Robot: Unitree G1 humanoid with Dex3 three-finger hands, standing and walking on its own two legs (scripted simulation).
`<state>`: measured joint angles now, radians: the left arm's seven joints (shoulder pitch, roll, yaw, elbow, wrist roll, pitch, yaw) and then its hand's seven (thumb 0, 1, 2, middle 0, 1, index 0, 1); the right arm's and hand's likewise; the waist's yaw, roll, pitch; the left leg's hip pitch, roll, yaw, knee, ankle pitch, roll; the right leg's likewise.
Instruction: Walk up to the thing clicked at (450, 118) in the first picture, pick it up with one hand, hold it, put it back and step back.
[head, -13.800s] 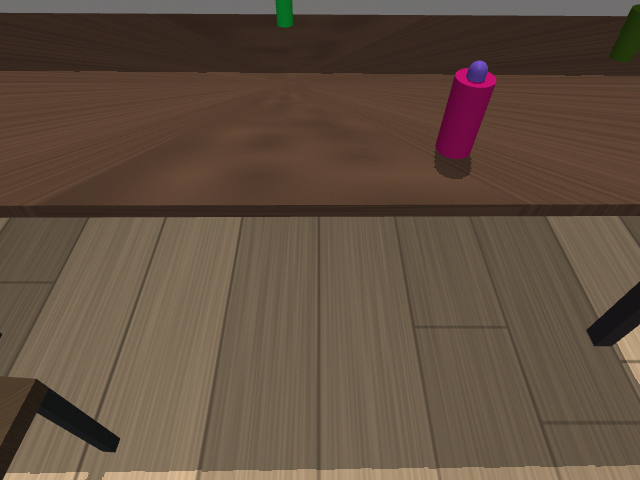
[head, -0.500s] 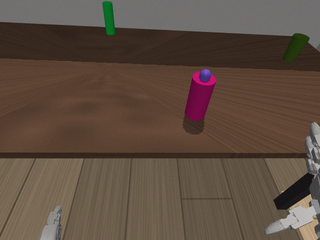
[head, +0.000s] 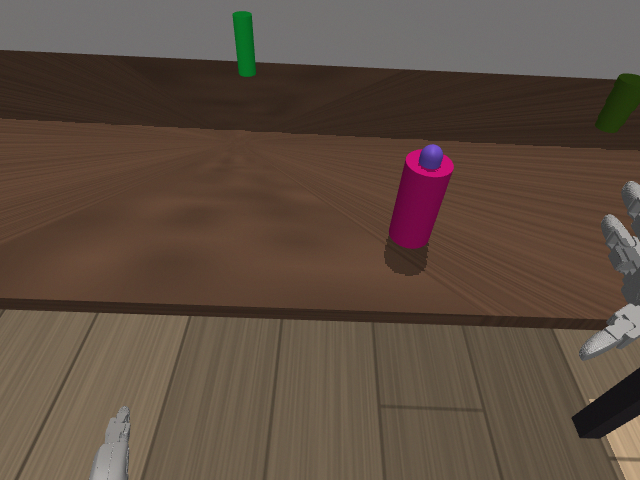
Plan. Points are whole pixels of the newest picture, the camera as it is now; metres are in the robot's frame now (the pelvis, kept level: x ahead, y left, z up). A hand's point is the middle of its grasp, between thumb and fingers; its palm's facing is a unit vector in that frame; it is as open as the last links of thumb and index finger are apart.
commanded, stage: go down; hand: right
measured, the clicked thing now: (420, 194) +0.54 -0.16 +0.06
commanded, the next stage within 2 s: none
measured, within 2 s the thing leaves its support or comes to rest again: neither
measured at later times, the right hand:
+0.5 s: hand (604, 253) +0.33 -0.31 +0.15, palm faces +0.06 +1.00 -0.02, open 17.6 cm
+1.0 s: hand (601, 217) +0.39 -0.33 +0.16, palm faces +0.10 +1.00 -0.01, open 17.5 cm
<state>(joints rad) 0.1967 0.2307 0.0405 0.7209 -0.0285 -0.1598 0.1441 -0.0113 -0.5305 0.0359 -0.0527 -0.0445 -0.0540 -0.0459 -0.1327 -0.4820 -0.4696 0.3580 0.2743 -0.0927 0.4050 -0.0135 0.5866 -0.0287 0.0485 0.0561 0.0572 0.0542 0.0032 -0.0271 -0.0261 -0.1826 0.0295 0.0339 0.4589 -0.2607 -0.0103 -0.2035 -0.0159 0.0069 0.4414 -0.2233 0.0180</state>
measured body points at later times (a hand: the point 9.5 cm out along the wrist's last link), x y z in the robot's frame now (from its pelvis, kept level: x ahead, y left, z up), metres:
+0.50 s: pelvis +0.00 -0.01 +0.00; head +0.00 +0.00 +0.45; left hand +0.17 +0.25 -0.08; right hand +0.32 -0.36 +0.15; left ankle -0.01 +0.12 -0.74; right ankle +0.01 -0.13 -0.74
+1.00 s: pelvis +0.00 -0.01 -0.01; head +0.03 -0.02 +0.44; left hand +0.15 +0.26 -0.09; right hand +0.38 -0.39 +0.16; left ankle -0.01 +0.12 -0.74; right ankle +0.01 -0.13 -0.74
